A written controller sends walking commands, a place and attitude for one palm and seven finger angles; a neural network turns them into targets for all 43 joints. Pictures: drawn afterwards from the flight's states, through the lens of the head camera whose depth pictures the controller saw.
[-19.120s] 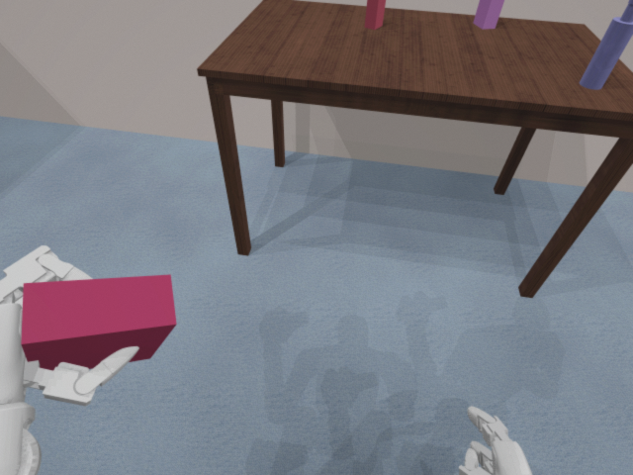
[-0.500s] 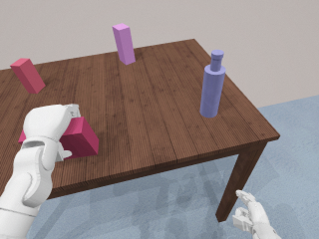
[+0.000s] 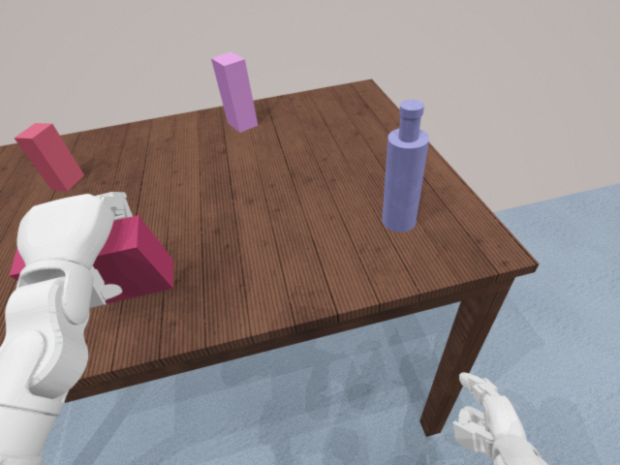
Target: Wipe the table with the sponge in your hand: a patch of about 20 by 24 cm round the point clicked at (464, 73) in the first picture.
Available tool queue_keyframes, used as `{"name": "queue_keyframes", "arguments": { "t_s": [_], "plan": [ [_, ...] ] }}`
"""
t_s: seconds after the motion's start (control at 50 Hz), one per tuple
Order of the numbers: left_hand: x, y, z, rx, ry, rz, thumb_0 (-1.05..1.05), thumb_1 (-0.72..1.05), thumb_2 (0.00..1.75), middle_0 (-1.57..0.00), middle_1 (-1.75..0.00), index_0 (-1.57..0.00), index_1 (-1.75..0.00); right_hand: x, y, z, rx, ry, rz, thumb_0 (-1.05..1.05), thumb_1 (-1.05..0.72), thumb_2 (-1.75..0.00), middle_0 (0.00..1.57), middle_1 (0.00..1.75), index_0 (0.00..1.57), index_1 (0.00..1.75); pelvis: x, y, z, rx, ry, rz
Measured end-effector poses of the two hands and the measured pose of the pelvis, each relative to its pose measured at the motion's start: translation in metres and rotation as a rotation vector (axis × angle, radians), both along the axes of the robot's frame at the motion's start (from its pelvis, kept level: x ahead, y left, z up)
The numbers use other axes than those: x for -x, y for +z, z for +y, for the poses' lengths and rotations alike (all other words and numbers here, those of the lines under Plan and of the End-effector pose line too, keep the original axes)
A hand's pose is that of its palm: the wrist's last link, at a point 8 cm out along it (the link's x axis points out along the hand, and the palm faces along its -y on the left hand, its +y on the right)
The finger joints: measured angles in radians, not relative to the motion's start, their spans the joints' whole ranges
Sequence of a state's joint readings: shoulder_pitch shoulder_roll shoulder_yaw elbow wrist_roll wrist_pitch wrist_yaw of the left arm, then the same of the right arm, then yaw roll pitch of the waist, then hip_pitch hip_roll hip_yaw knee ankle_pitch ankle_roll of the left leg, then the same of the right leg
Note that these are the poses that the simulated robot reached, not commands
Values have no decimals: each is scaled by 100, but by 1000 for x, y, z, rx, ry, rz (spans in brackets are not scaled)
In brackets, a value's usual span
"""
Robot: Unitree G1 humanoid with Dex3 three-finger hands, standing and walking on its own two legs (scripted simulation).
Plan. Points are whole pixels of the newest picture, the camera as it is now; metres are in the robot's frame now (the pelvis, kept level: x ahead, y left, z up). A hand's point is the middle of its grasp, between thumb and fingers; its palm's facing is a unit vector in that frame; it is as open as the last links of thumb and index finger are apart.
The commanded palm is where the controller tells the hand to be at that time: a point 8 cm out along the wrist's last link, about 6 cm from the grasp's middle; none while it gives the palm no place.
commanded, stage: move the sponge above the wiping area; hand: left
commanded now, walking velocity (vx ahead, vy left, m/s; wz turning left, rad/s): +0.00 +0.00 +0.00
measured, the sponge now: (108, 272) +0.27 +0.32 +0.13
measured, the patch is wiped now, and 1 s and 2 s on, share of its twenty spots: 0.00 0.00 0.00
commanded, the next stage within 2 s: none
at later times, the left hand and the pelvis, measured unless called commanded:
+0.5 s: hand (80, 243) +0.27 +0.33 +0.18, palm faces +0.21 +0.00 -0.98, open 9.1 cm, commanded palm +0.22 +0.31 +0.22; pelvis +0.00 +0.00 +0.00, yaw +0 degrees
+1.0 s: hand (69, 246) +0.26 +0.33 +0.19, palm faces +0.20 -0.03 -0.98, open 9.1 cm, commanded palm +0.22 +0.30 +0.22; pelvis -0.01 +0.01 +0.00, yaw +0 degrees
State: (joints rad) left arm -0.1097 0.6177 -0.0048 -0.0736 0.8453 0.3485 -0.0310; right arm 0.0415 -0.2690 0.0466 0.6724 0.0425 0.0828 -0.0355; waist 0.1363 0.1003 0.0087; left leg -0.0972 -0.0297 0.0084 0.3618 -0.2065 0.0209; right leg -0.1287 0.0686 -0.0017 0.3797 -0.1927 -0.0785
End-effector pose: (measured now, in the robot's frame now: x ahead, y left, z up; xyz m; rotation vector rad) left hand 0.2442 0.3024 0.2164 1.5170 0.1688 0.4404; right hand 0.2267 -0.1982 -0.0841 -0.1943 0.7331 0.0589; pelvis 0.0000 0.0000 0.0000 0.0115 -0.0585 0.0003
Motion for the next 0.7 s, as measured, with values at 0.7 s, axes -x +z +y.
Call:
{"name": "queue_keyframes", "arguments": {
  "t_s": [0.7],
  "plan": [
    [20, -42, -17, 118, -44, 237, 0, -44, 107, -84, -144, -84, -144, -5, 2, 1, 24, 1, -29, 2, -90, -90, 20, 30, 20, 30, 5, -1, 10, 2, 23, -3]
  ]
}}
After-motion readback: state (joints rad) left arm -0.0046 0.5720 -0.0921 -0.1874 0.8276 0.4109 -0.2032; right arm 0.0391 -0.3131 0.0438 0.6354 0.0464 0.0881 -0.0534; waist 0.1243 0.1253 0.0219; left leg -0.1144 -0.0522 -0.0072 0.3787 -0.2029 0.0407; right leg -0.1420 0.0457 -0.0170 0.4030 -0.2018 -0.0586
